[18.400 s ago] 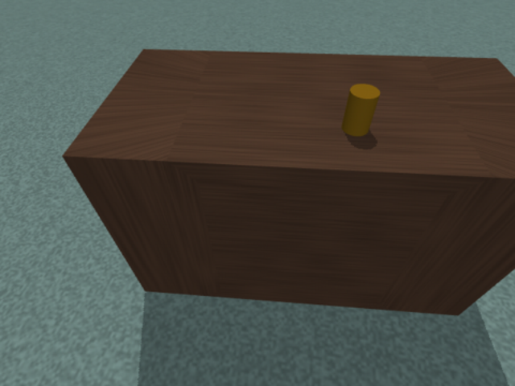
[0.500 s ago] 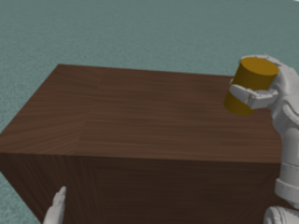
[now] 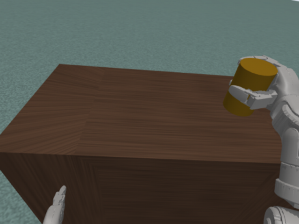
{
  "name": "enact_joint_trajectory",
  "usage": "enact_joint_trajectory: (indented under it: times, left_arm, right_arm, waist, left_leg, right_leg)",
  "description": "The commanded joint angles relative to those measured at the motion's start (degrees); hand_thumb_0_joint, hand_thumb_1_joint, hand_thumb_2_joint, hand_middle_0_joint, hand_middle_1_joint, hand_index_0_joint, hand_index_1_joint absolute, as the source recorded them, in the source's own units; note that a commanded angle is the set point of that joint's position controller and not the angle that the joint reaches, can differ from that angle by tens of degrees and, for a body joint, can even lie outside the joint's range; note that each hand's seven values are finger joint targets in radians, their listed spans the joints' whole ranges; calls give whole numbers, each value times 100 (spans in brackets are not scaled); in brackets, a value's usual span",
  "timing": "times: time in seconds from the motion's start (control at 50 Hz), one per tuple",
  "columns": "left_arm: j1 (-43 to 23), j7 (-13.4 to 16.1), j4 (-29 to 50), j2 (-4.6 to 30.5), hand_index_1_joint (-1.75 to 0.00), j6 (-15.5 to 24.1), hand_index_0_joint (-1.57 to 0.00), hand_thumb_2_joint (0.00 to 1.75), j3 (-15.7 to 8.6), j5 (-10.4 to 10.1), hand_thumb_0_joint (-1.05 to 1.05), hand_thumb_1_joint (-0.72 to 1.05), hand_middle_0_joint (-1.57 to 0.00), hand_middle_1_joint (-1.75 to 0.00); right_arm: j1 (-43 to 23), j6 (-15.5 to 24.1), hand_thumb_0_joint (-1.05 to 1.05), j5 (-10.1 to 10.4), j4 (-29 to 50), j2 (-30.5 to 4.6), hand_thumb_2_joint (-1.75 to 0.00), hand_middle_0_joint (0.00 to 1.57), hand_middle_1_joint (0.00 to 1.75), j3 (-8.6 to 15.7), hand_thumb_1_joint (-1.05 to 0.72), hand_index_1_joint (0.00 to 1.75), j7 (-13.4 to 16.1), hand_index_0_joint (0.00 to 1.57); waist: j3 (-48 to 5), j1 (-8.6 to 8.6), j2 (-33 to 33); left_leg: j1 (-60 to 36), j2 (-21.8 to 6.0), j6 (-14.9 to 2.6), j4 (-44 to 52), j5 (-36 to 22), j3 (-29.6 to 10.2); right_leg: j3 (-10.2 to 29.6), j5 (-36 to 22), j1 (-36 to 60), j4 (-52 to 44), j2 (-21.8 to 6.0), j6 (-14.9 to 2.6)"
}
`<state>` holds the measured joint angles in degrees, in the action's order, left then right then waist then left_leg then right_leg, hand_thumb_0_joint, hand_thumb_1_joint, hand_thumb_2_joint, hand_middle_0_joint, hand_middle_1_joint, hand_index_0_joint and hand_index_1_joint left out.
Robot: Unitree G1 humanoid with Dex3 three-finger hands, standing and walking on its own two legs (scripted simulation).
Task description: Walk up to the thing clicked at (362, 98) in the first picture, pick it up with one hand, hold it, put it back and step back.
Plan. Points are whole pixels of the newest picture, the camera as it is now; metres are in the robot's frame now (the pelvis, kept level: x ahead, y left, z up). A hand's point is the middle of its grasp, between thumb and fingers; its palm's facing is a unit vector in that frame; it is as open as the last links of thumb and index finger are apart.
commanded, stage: hold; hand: right
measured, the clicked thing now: (247, 88) +0.35 -0.17 +0.28
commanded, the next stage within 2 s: crouch in 0.10 s
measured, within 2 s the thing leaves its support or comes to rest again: neither
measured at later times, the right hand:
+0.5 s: hand (242, 87) +0.36 -0.17 +0.27, palm faces +0.13 +0.99 -0.01, open 9.9 cm
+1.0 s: hand (225, 97) +0.44 -0.19 +0.19, palm faces +0.17 +0.99 +0.00, open 9.9 cm
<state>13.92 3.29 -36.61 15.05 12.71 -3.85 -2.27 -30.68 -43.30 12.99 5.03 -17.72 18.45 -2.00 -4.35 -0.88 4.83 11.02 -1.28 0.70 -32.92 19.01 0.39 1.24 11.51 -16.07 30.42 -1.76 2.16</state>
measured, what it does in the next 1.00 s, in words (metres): stands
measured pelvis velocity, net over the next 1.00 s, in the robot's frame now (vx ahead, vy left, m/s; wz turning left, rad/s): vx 0.00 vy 0.00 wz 0.03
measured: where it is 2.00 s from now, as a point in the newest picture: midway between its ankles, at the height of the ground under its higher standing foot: outside the picture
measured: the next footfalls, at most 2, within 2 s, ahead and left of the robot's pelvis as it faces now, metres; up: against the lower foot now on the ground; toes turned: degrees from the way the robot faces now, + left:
none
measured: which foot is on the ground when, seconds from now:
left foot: down 0.00-1.00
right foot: down 0.00-1.00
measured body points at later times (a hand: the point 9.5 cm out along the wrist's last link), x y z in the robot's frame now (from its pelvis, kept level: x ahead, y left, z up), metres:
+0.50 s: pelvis +0.00 +0.00 +0.00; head -0.04 +0.04 +0.45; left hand +0.17 +0.27 -0.07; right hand +0.35 -0.23 +0.27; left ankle -0.01 +0.12 -0.73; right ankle +0.06 -0.15 -0.73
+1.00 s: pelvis +0.00 +0.00 +0.00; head +0.00 +0.01 +0.45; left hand +0.15 +0.26 -0.08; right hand +0.43 -0.24 +0.19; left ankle -0.01 +0.12 -0.73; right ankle +0.06 -0.15 -0.73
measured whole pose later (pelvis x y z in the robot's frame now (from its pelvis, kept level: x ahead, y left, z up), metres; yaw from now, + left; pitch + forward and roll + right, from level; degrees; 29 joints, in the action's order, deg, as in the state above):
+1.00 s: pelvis +0.00 +0.00 +0.00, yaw +2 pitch +2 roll +0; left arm 13.9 4.4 -36.3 13.1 14.3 -2.9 -0.8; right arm -39.2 -15.4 7.9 -31.6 -19.3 18.4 -0.7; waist -2.5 2.3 1.8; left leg 17.7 -0.5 0.8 -34.6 18.9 -1.1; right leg -0.1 12.3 -22.2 32.6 -2.6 2.0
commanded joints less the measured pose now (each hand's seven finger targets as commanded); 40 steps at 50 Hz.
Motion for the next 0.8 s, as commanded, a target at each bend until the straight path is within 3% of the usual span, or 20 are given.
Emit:
enact_joint_trajectory:
  times: [0.0,0.02,0.08,0.1,0.16,0.18,0.2,0.28,0.32,0.38,0.46,0.48,0.52,0.54,0.6,0.62,0.64,0.68,0.76,0.78]
  left_arm:
    - [-792,14,990,546,-5,336,-5,4,-148,-26,0,-54,-5,-5]
    - [-802,7,1007,652,-5,344,-5,5,-246,-19,0,-54,-5,-5]
    - [-873,-16,1085,587,-5,364,-5,4,-162,-20,0,-54,-5,-5]
    - [-743,-11,923,682,-5,327,-5,4,-289,-12,0,-54,-5,-5]
    - [-818,20,1074,745,-5,391,-5,4,-308,-23,0,-54,-4,-5]
    - [-827,12,979,700,-5,396,-6,5,-291,-18,0,-52,-5,-6]
    - [-825,10,1008,621,-5,407,-4,5,-192,-17,0,-53,-4,-5]
    - [-854,39,1128,821,-5,412,-4,6,-378,-10,0,-55,-4,-5]
    - [-728,36,967,696,-5,344,-4,6,-275,1,0,-54,-4,-5]
    - [-878,51,1194,653,-4,384,-4,5,-227,-9,0,-54,-4,-5]
    - [-719,61,1049,556,-4,391,-4,5,-182,26,0,-54,-4,-5]
    - [-802,66,1043,511,-4,404,-4,5,-128,33,0,-54,-4,-5]
    - [-604,103,1006,665,-4,430,-5,4,-308,63,0,-53,-4,-5]
    - [-553,91,881,498,-4,419,-4,5,-145,65,0,-54,-4,-5]
    - [-581,131,882,519,-4,464,-5,5,-203,85,0,-54,-4,-5]
    - [-668,145,1026,600,-5,498,-5,5,-228,101,0,-54,-4,-5]
    - [-716,149,963,564,-5,540,-5,5,-207,103,0,-54,-4,-5]
    - [-551,178,863,637,-5,555,-5,5,-294,115,0,-54,-5,-5]
    - [-611,181,926,536,-5,593,-5,5,-184,122,0,-54,-5,-5]
    - [-679,178,824,509,-5,587,-5,5,-200,119,0,-54,-5,-5]
  right_arm:
    - [-2620,520,0,69,1241,-1273,-135,131,148,375,-20,148,-47,136]
    - [-2687,522,0,97,1374,-1269,-134,130,147,370,-18,147,-39,135]
    - [-2676,502,0,102,1288,-1293,-136,132,149,418,-19,149,-30,137]
    - [-3084,558,0,100,1750,-1359,-136,133,150,339,-19,150,-14,138]
    - [-2829,521,0,119,1441,-1383,-134,132,147,427,-23,147,-8,136]
    - [-2858,525,0,127,1579,-1436,-139,129,150,492,-15,150,-2,135]
    - [-2784,503,0,112,1353,-1329,-131,131,145,402,-21,145,-29,136]
    - [-2728,387,0,98,1039,-1280,-131,130,145,377,-19,145,-17,135]
    - [-2802,418,0,77,1046,-1372,-131,130,144,450,-21,144,-2,135]
    - [-2605,450,0,56,631,-1165,-130,129,144,341,-16,144,8,134]
    - [-2684,707,0,-39,484,-1307,-132,130,146,375,-15,146,33,135]
    - [-2576,770,0,-48,224,-1187,-131,130,145,316,-14,145,40,134]
    - [-3007,1018,0,-84,435,-1420,-132,131,146,408,-15,146,74,136]
    - [-2844,1110,0,-111,136,-1293,-132,131,146,319,-17,146,79,136]
    - [-3162,1505,0,-164,88,-1448,-133,133,147,385,-17,147,143,137]
    - [-3279,1633,0,-196,-142,-1316,-133,133,147,253,-19,147,142,137]
    - [-3298,1765,0,-203,-226,-1367,-133,134,147,298,-21,147,146,138]
    - [-3535,2041,0,-239,-440,-1333,-135,133,148,204,-19,148,145,138]
    - [-3593,2530,0,-313,-1196,-1329,-132,132,145,156,-21,145,140,136]
    - [-3747,2667,0,-320,-1115,-1471,-132,131,145,221,-20,145,144,135]
  waist:
    - [-1028,-3,-339]
    - [-1074,34,-366]
    - [-1101,-3,-334]
    - [-1101,54,-204]
    - [-1033,41,-481]
    - [-1090,3,-356]
    - [-996,3,-405]
    - [-1083,52,-525]
    - [-990,10,-574]
    - [-878,18,-688]
    - [-903,86,-627]
    - [-986,98,-689]
    - [-1097,176,-515]
    - [-1085,135,-536]
    - [-1244,148,-403]
    - [-1310,223,-437]
    - [-1253,177,-317]
    - [-1447,287,-354]
    - [-1596,283,-371]
    - [-1517,225,-313]
  left_leg:
    - [557,153,10,763,-908,245]
    - [561,159,8,781,-865,248]
    - [561,165,10,779,-913,255]
    - [620,162,-13,769,-877,236]
    - [596,163,14,792,-752,233]
    - [608,168,3,778,-721,236]
    - [639,189,-5,763,-712,266]
    - [563,166,34,757,-1023,243]
    - [523,150,52,778,-1005,238]
    - [545,150,61,802,-1027,225]
    - [579,108,88,829,-1004,132]
    - [551,114,90,786,-1155,138]
    - [616,125,67,745,-1139,131]
    - [600,135,70,698,-1289,150]
    - [606,123,70,635,-1390,110]
    - [693,143,57,614,-1301,120]
    - [746,149,41,622,-1179,126]
    - [845,165,30,568,-1203,121]
    - [829,169,33,515,-1307,114]
    - [816,160,27,500,-1285,105]
  right_leg:
    - [-231,-404,1017,-309,207,-272]
    - [-224,-350,1023,-330,207,-278]
    - [-241,-400,1059,-324,193,-268]
    - [-229,-356,1070,-337,202,-272]
    - [-222,-226,1027,-328,201,-279]
    - [-223,-212,1039,-320,198,-269]
    - [-220,-221,995,-323,189,-267]
    - [-222,-489,1099,-284,197,-283]
    - [-212,-464,981,-278,212,-292]
    - [-232,-459,955,-303,205,-298]
    - [-259,-377,895,-272,225,-316]
    - [-270,-485,932,-248,227,-326]
    - [-261,-464,1056,-227,199,-312]
    - [-255,-610,991,-192,198,-318]
    - [-254,-688,1017,-127,174,-309]
    - [-247,-605,1041,-123,150,-298]
    - [-232,-502,1040,-131,130,-284]
    - [-196,-528,1157,-105,93,-289]
    - [-198,-637,1067,-47,87,-292]
    - [-199,-620,979,-32,101,-290]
